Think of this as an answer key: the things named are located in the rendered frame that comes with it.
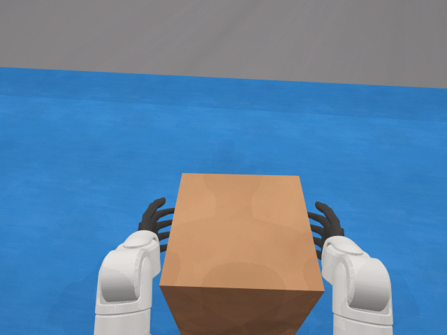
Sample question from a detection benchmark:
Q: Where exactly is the left robot forearm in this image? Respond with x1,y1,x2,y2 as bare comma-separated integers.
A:
94,230,161,335

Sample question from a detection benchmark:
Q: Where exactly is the carton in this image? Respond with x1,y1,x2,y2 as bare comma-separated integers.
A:
159,173,325,335

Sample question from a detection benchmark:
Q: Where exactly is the right robot hand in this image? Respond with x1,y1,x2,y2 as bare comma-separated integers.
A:
307,202,344,260

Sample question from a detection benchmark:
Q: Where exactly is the right robot forearm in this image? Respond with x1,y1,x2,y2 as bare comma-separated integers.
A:
321,236,393,335

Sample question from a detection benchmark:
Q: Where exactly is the left robot hand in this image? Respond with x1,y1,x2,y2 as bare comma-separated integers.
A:
138,198,175,253

